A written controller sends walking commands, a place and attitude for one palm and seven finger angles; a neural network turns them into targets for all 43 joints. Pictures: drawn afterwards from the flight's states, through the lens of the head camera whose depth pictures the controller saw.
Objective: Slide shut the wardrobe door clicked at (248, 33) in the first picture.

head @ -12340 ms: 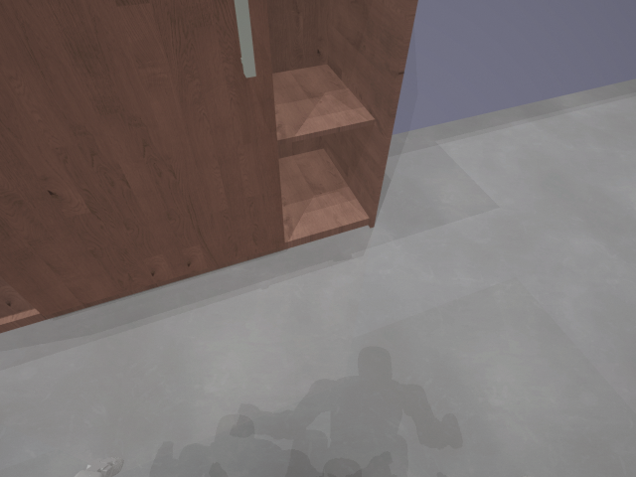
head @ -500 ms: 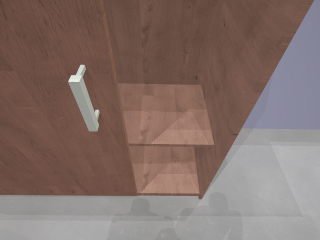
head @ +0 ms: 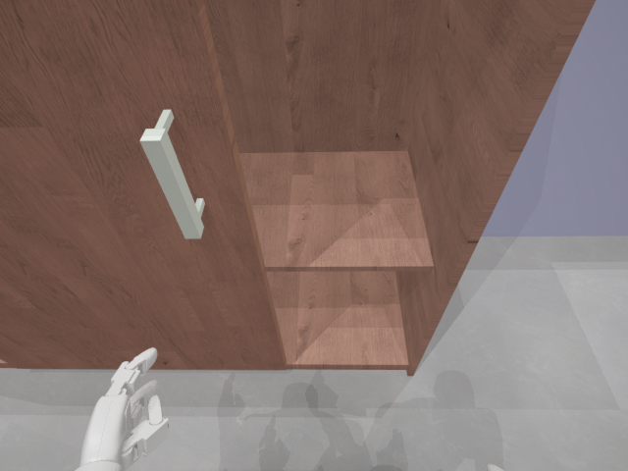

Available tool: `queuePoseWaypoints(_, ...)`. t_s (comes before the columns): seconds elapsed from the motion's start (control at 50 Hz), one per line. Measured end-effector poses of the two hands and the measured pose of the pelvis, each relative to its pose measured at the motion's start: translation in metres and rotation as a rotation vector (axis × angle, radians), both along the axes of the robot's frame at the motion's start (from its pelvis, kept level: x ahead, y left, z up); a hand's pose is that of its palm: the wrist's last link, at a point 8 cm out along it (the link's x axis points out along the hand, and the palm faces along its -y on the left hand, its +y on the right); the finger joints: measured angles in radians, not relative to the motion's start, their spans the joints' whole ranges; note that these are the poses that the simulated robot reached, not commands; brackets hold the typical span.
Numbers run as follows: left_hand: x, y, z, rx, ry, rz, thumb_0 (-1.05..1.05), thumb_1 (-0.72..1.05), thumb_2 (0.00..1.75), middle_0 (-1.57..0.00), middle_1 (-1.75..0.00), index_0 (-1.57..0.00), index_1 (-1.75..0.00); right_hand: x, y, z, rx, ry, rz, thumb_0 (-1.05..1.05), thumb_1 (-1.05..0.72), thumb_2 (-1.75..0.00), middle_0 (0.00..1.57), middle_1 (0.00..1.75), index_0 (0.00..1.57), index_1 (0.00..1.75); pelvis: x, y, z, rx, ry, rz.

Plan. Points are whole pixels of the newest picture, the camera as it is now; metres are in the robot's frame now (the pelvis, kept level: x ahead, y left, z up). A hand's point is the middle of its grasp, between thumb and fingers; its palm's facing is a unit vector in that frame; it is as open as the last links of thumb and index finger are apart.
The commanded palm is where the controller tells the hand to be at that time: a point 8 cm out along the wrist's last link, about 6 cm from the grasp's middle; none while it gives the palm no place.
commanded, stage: raise the hand with hooked fingers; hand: left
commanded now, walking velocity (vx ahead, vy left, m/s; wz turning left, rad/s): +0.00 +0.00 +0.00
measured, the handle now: (180, 178) +0.47 +0.20 +0.12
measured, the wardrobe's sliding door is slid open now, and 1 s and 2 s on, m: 0.38 0.38 0.38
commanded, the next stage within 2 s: move the hooked fingers beside the handle in 1.92 s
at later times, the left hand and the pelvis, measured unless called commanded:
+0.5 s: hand (160, 426) +0.17 +0.18 +0.03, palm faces -0.02 -1.00 -0.06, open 10.2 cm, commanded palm +0.15 +0.24 +0.03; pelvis -0.07 -0.03 -0.04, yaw +1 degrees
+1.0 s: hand (81, 375) +0.21 +0.25 +0.08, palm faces +0.05 -1.00 -0.06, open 13.1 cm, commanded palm +0.18 +0.30 +0.10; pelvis -0.04 +0.01 -0.01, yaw +0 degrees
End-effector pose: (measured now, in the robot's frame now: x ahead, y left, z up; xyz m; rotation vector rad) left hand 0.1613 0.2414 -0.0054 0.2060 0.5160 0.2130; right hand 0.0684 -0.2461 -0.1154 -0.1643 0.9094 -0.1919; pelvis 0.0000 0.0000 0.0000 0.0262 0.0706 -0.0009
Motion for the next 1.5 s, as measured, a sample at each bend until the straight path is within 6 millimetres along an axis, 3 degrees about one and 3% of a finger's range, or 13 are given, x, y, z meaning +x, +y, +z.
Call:
queuePoseWaypoints(0.06, 0.034, -0.019, 0.031, -0.078, -0.318, -0.110, 0.03, 0.85, 0.86, -0.20, -0.37, -0.20, -0.36, 0.029, -0.016, 0.006, -0.031, -0.140, 0.035, 0.02, -0.92, -0.89, 0.20, 0.30, 0.20, 0.30, -0.016, -0.004, -0.013, -0.007, 0.058, -0.009)
queuePoseWaypoints(0.1, 0.036, -0.035, 0.034, -0.172, -0.459, -0.202, 0.02, 0.80, 0.84, -0.20, -0.39, -0.20, -0.39, 0.046, -0.025, 0.012, -0.051, -0.222, 0.052, 0.02, -0.92, -0.89, 0.20, 0.30, 0.20, 0.30, -0.027, -0.007, -0.023, -0.007, 0.088, -0.021)
queuePoseWaypoints(0.18, 0.010, -0.049, 0.012, -0.248, -0.504, -0.285, 0.01, 0.70, 0.80, -0.21, -0.45, -0.21, -0.44, 0.072, -0.036, 0.026, -0.089, -0.352, 0.084, 0.02, -0.91, -0.89, 0.20, 0.30, 0.20, 0.30, -0.045, -0.015, -0.043, -0.002, 0.106, -0.031)
queuePoseWaypoints(0.26, -0.026, -0.034, -0.012, -0.222, -0.417, -0.174, 0.01, 0.59, 0.76, -0.23, -0.51, -0.22, -0.50, 0.083, -0.033, 0.033, -0.099, -0.416, 0.118, 0.02, -0.91, -0.89, 0.20, 0.30, 0.20, 0.30, -0.058, -0.021, -0.053, -0.014, 0.091, -0.019)
queuePoseWaypoints(0.36, -0.043, -0.012, 0.005, -0.128, -0.507, -0.108, 0.01, 0.47, 0.72, -0.23, -0.58, -0.23, -0.57, 0.073, -0.015, 0.021, -0.071, -0.397, 0.165, 0.01, -0.91, -0.89, 0.20, 0.30, 0.20, 0.30, -0.068, -0.028, -0.055, -0.045, 0.066, 0.010)
queuePoseWaypoints(0.5, -0.006, -0.009, 0.034, -0.153, -0.512, -0.250, 0.01, 0.30, 0.65, -0.24, -0.69, -0.24, -0.68, 0.027, 0.008, -0.002, 0.005, -0.263, 0.159, 0.02, -0.91, -0.89, 0.20, 0.30, 0.21, 0.30, -0.071, -0.028, -0.043, -0.059, 0.043, 0.018)
queuePoseWaypoints(0.66, 0.016, 0.014, 0.051, -0.155, -0.471, -0.197, 0.00, 0.12, 0.57, -0.26, -0.81, -0.26, -0.80, -0.008, -0.002, 0.001, -0.009, -0.174, 0.075, 0.02, -0.90, -0.89, 0.20, 0.30, 0.21, 0.31, -0.055, -0.014, -0.025, -0.043, 0.043, -0.014)
queuePoseWaypoints(0.76, 0.018, 0.026, 0.064, -0.140, -0.505, -0.202, 0.00, 0.00, 0.52, -0.26, -0.88, -0.26, -0.87, -0.002, -0.011, 0.011, -0.060, -0.175, 0.072, 0.02, -0.91, -0.89, 0.20, 0.30, 0.21, 0.30, -0.048, -0.004, -0.020, -0.044, 0.038, -0.017)
queuePoseWaypoints(0.86, 0.020, 0.039, 0.070, -0.146, -0.514, -0.202, 0.00, -0.12, 0.47, -0.27, -0.96, -0.27, -0.95, 0.021, -0.009, 0.027, -0.093, -0.226, 0.090, 0.02, -0.91, -0.89, 0.20, 0.30, 0.20, 0.30, -0.044, 0.005, -0.017, -0.049, 0.025, -0.012)
queuePoseWaypoints(1.0, 0.025, 0.061, 0.092, -0.134, -0.554, -0.186, -0.01, -0.28, 0.40, -0.29, -1.06, -0.28, -1.05, 0.057, 0.017, 0.047, -0.078, -0.326, 0.144, 0.02, -0.91, -0.89, 0.20, 0.30, 0.20, 0.30, -0.041, 0.014, -0.011, -0.058, -0.005, -0.002)
queuePoseWaypoints(1.12, 0.028, 0.077, 0.112, -0.127, -0.558, -0.184, -0.01, -0.41, 0.34, -0.29, -1.14, -0.29, -1.13, 0.074, 0.044, 0.055, -0.036, -0.372, 0.190, 0.02, -0.91, -0.89, 0.20, 0.30, 0.20, 0.30, -0.042, 0.019, -0.005, -0.061, -0.034, 0.007)
queuePoseWaypoints(1.3, 0.031, 0.098, 0.137, -0.114, -0.555, -0.166, -0.01, -0.49, 0.31, -0.30, -1.19, -0.30, -1.19, 0.066, 0.060, 0.054, -0.006, -0.346, 0.211, 0.02, -0.90, -0.89, 0.20, 0.30, 0.21, 0.31, -0.047, 0.021, 0.002, -0.059, -0.067, 0.013)
queuePoseWaypoints(1.5, 0.039, 0.110, 0.161, -0.101, -0.565, -0.169, -0.02, -0.50, 0.30, -0.30, -1.20, -0.30, -1.20, 0.045, 0.039, 0.050, -0.028, -0.294, 0.179, 0.02, -0.90, -0.89, 0.20, 0.30, 0.21, 0.31, -0.049, 0.015, 0.007, -0.054, -0.084, 0.013)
